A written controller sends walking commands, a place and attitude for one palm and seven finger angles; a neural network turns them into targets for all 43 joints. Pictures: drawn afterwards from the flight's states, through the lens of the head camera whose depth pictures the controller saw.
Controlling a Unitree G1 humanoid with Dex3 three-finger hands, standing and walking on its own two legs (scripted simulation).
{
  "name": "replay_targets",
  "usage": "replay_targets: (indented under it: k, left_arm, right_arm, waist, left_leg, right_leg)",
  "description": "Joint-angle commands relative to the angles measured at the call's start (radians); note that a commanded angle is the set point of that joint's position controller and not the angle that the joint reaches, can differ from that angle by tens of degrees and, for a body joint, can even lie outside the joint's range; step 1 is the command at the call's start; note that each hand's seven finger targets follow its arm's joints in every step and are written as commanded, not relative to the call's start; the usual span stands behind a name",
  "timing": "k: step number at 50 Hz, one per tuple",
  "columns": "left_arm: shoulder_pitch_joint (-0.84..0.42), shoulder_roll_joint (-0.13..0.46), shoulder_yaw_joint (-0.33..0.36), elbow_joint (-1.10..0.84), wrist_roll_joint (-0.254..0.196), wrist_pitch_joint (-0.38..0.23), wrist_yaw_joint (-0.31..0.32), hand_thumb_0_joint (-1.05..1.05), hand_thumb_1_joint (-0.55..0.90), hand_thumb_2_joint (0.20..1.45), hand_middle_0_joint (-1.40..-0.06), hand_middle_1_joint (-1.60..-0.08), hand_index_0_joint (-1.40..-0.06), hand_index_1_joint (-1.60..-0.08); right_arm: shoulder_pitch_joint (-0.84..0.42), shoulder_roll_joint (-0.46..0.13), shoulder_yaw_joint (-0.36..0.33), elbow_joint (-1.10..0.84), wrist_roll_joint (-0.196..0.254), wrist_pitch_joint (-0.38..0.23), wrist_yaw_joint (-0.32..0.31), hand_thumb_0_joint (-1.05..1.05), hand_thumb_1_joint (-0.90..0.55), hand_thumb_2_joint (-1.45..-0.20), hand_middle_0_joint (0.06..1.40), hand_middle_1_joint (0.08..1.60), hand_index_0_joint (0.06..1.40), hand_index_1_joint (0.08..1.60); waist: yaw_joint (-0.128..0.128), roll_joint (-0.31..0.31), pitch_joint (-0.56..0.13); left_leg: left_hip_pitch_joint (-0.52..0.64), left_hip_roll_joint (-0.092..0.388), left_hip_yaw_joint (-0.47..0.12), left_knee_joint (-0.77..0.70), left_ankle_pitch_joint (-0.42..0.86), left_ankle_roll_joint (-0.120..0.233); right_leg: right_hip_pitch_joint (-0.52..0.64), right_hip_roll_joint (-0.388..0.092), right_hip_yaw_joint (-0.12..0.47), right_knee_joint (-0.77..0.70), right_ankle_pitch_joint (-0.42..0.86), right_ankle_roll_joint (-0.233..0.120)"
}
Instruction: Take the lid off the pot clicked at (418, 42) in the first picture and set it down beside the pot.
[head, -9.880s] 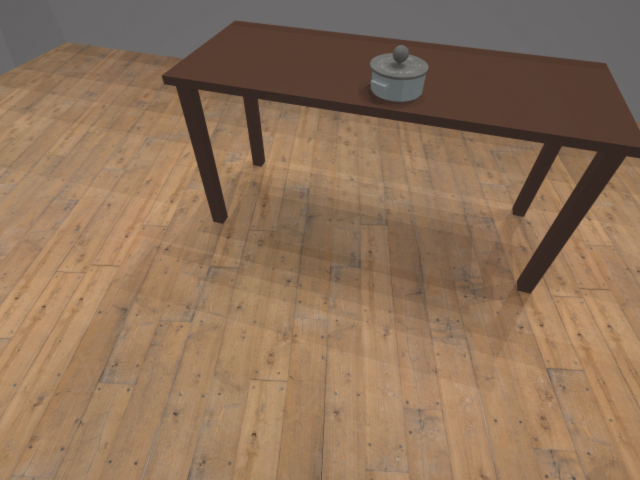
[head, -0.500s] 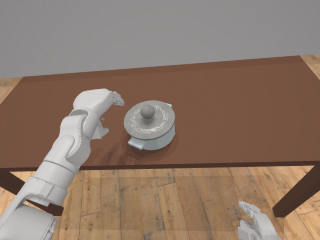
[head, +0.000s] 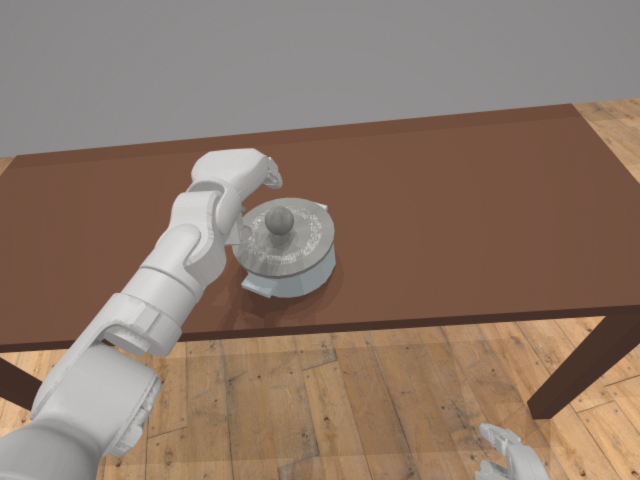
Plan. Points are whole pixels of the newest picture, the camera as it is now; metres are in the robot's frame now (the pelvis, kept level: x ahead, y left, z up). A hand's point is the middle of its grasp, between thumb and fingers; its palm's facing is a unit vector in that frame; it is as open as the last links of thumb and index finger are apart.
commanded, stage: move the open hand above the knob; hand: left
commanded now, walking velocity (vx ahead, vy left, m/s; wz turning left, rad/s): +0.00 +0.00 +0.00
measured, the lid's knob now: (279, 220) +0.50 +0.08 +0.03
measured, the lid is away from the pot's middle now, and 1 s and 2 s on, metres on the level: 0.00 0.00 0.00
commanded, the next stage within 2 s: lower the open fingers around the knob in 1.10 s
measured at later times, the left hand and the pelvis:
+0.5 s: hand (276, 190) +0.47 +0.07 +0.11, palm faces -0.27 -0.08 -0.96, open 10.4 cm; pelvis +0.01 +0.01 +0.00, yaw -2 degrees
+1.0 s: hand (257, 198) +0.45 +0.09 +0.12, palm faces -0.25 -0.06 -0.97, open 10.4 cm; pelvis +0.00 +0.01 +0.00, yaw +0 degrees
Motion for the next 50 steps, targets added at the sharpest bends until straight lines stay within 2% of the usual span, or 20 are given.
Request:
replay_targets:
  k: [1,4,5,6,8,10,11,13,17,20,21,24,26,28,30,35,39,45,47,50]
  left_arm:
    - [-0.464,0.056,0.057,0.040,0.029,0.062,0.078,0.000,-0.327,1.428,-0.813,-0.081,-0.813,-0.081]
    - [-0.552,-0.012,-0.017,-0.041,0.024,0.076,0.059,0.000,-0.327,1.428,-0.813,-0.081,-0.813,-0.081]
    - [-0.576,0.006,0.000,-0.029,0.023,0.078,0.053,0.000,-0.327,1.428,-0.813,-0.081,-0.813,-0.081]
    - [-0.617,0.076,0.062,-0.007,0.021,0.071,0.052,0.000,-0.327,1.428,-0.813,-0.081,-0.813,-0.081]
    - [-0.771,0.163,0.112,0.016,0.030,0.056,0.064,0.000,-0.327,1.428,-0.813,-0.081,-0.813,-0.081]
    - [-0.840,0.181,0.126,0.076,0.039,0.038,0.088,0.000,-0.327,1.428,-0.813,-0.081,-0.813,-0.081]
    - [-0.853,0.177,0.133,0.081,0.033,0.023,0.102,0.000,-0.327,1.428,-0.813,-0.081,-0.813,-0.081]
    - [-0.859,0.081,0.070,0.139,0.038,0.019,0.128,0.000,-0.327,1.428,-0.813,-0.081,-0.813,-0.081]
    - [-0.611,0.070,0.118,0.339,0.044,0.079,0.140,0.000,-0.327,1.428,-0.813,-0.081,-0.813,-0.081]
    - [-0.694,0.006,0.050,0.269,0.042,0.101,0.121,0.000,-0.327,1.428,-0.813,-0.081,-0.813,-0.081]
    - [-0.723,0.038,0.083,0.214,0.035,0.088,0.115,0.000,-0.327,1.428,-0.813,-0.081,-0.813,-0.081]
    - [-0.800,0.182,0.168,0.082,0.032,0.039,0.113,0.000,-0.327,1.428,-0.813,-0.081,-0.813,-0.081]
    - [-0.792,0.127,0.121,0.049,0.044,0.014,0.111,0.000,-0.327,1.428,-0.813,-0.081,-0.813,-0.081]
    - [-0.679,0.107,0.110,0.179,0.070,0.041,0.119,0.000,-0.327,1.428,-0.813,-0.081,-0.813,-0.081]
    - [-0.634,0.043,0.076,0.240,0.056,0.074,0.123,0.000,-0.327,1.428,-0.813,-0.081,-0.813,-0.081]
    - [-0.717,-0.001,0.020,0.070,0.015,0.061,0.095,0.000,-0.327,1.428,-0.813,-0.081,-0.813,-0.081]
    - [-0.781,0.121,0.096,-0.011,0.042,0.028,0.101,0.000,-0.327,1.428,-0.813,-0.081,-0.813,-0.081]
    - [-0.652,-0.040,0.008,0.216,0.031,0.095,0.111,0.000,-0.327,1.428,-0.813,-0.081,-0.813,-0.081]
    - [-0.698,-0.030,0.013,0.150,0.019,0.088,0.099,0.000,-0.327,1.428,-0.813,-0.081,-0.813,-0.081]
    - [-0.824,-0.045,-0.027,-0.013,0.022,0.051,0.090,0.000,-0.327,1.428,-0.813,-0.081,-0.813,-0.081]
  right_arm:
    - [-0.055,-0.084,-0.037,-0.111,0.007,-0.033,0.017,0.000,-0.900,-0.900,0.200,0.300,0.200,0.300]
    - [-0.063,-0.087,-0.051,-0.131,0.000,-0.027,0.036,0.000,-0.900,-0.900,0.200,0.300,0.200,0.300]
    - [-0.055,-0.087,-0.053,-0.131,-0.002,-0.027,0.034,0.000,-0.900,-0.900,0.200,0.300,0.200,0.300]
    - [-0.043,-0.095,-0.052,-0.123,-0.007,-0.025,0.023,0.000,-0.900,-0.900,0.200,0.300,0.200,0.300]
    - [-0.015,-0.095,-0.041,-0.097,-0.004,-0.038,-0.002,0.000,-0.900,-0.900,0.200,0.300,0.200,0.300]
    - [0.017,-0.089,-0.037,-0.069,-0.003,-0.057,-0.022,0.000,-0.900,-0.900,0.200,0.300,0.200,0.300]
    - [0.029,-0.088,-0.037,-0.066,-0.006,-0.067,-0.027,0.000,-0.900,-0.900,0.200,0.300,0.200,0.300]
    - [0.048,-0.079,-0.040,-0.048,-0.008,-0.086,-0.022,0.000,-0.900,-0.900,0.200,0.300,0.200,0.300]
    - [0.050,-0.101,-0.042,-0.051,-0.019,-0.064,0.004,0.000,-0.900,-0.900,0.200,0.300,0.200,0.300]
    - [0.037,-0.101,-0.049,-0.068,-0.017,-0.057,0.012,0.000,-0.900,-0.900,0.200,0.300,0.200,0.300]
    - [0.033,-0.097,-0.053,-0.083,-0.018,-0.063,0.009,0.000,-0.900,-0.900,0.200,0.300,0.200,0.300]
    - [0.031,-0.092,-0.054,-0.094,-0.021,-0.092,-0.010,0.000,-0.900,-0.900,0.200,0.300,0.200,0.300]
    - [0.041,-0.078,-0.056,-0.096,-0.019,-0.102,-0.011,0.000,-0.900,-0.900,0.200,0.300,0.200,0.300]
    - [0.057,-0.089,-0.054,-0.061,-0.016,-0.089,-0.003,0.000,-0.900,-0.900,0.200,0.300,0.200,0.300]
    - [0.048,-0.094,-0.052,-0.054,-0.012,-0.077,0.005,0.000,-0.900,-0.900,0.200,0.300,0.200,0.300]
    - [-0.002,-0.084,-0.057,-0.096,-0.007,-0.082,0.011,0.000,-0.900,-0.900,0.200,0.300,0.200,0.300]
    - [0.005,-0.081,-0.053,-0.087,-0.011,-0.088,-0.001,0.000,-0.900,-0.900,0.200,0.300,0.200,0.300]
    - [-0.013,-0.084,-0.044,-0.058,-0.004,-0.054,0.015,0.000,-0.900,-0.900,0.200,0.300,0.200,0.300]
    - [-0.037,-0.087,-0.046,-0.081,-0.005,-0.054,0.014,0.000,-0.900,-0.900,0.200,0.300,0.200,0.300]
    - [-0.039,-0.071,-0.049,-0.101,-0.010,-0.071,0.013,0.000,-0.900,-0.900,0.200,0.300,0.200,0.300]
  waist:
    - [-0.015,-0.172,-0.281]
    - [-0.028,-0.111,-0.392]
    - [-0.033,-0.134,-0.405]
    - [-0.038,-0.179,-0.403]
    - [-0.052,-0.189,-0.402]
    - [-0.058,-0.191,-0.392]
    - [-0.059,-0.192,-0.402]
    - [-0.063,-0.146,-0.401]
    - [-0.019,-0.197,-0.379]
    - [-0.038,-0.191,-0.403]
    - [-0.036,-0.218,-0.436]
    - [-0.026,-0.182,-0.542]
    - [-0.035,-0.177,-0.530]
    - [-0.029,-0.193,-0.414]
    - [-0.031,-0.209,-0.346]
    - [-0.043,-0.151,-0.446]
    - [-0.037,-0.139,-0.495]
    - [-0.042,-0.194,-0.302]
    - [-0.043,-0.188,-0.356]
    - [-0.052,-0.091,-0.495]
  left_leg:
    - [0.014,0.021,-0.070,-0.036,0.272,-0.001]
    - [0.085,0.016,-0.080,-0.014,0.335,-0.001]
    - [0.088,0.013,-0.081,-0.006,0.340,0.005]
    - [0.060,0.014,-0.081,-0.008,0.309,0.010]
    - [0.043,0.010,-0.076,-0.030,0.244,0.015]
    - [0.042,0.014,-0.073,-0.039,0.233,0.017]
    - [0.033,0.016,-0.077,-0.040,0.232,0.017]
    - [0.064,0.022,-0.085,-0.036,0.271,0.009]
    - [0.009,0.029,-0.067,-0.044,0.330,-0.002]
    - [0.020,0.027,-0.056,-0.038,0.348,0.006]
    - [0.026,0.026,-0.061,-0.030,0.370,0.014]
    - [0.070,0.019,-0.059,-0.029,0.386,0.028]
    - [0.093,0.026,-0.073,-0.020,0.454,0.030]
    - [0.060,0.033,-0.061,-0.033,0.425,0.022]
    - [0.034,0.032,-0.052,-0.045,0.370,0.014]
    - [0.111,0.022,-0.062,-0.021,0.398,0.020]
    - [0.149,0.027,-0.076,-0.015,0.436,0.020]
    - [0.059,0.031,-0.068,-0.037,0.337,0.000]
    - [0.078,0.026,-0.069,-0.030,0.342,0.002]
    - [0.196,0.029,-0.105,-0.004,0.459,-0.001]
  right_leg:
    - [0.140,0.005,0.064,-0.022,0.309,-0.010]
    - [0.146,0.005,0.065,-0.001,0.351,-0.011]
    - [0.158,0.007,0.068,-0.004,0.368,-0.010]
    - [0.178,0.005,0.074,-0.015,0.366,-0.008]
    - [0.195,0.005,0.083,-0.024,0.334,-0.002]
    - [0.181,0.006,0.086,-0.026,0.321,-0.001]
    - [0.180,0.004,0.089,-0.028,0.315,-0.002]
    - [0.131,0.010,0.078,-0.008,0.320,-0.009]
    - [0.170,0.010,0.071,-0.004,0.378,-0.008]
    - [0.172,0.008,0.074,-0.010,0.417,-0.003]
    - [0.206,0.005,0.081,-0.012,0.444,-0.003]
    - [0.292,-0.002,0.108,-0.013,0.503,0.002]
    - [0.259,0.000,0.099,-0.016,0.519,-0.001]
    - [0.199,0.008,0.085,-0.023,0.476,-0.003]
    - [0.155,0.013,0.073,-0.028,0.427,-0.003]
    - [0.175,0.005,0.083,-0.020,0.448,-0.003]
    - [0.193,0.006,0.089,-0.016,0.463,-0.007]
    - [0.083,0.015,0.057,-0.023,0.354,-0.011]
    - [0.112,0.009,0.067,-0.017,0.370,-0.011]
    - [0.112,0.007,0.068,0.001,0.397,-0.014]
